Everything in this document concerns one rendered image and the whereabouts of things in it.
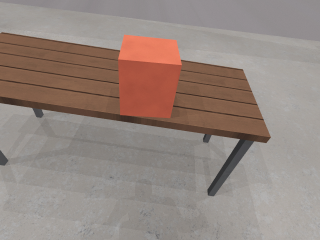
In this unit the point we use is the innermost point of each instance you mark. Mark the table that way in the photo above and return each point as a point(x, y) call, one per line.
point(59, 76)

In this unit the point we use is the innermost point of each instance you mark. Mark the carton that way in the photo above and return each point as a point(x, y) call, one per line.
point(149, 70)

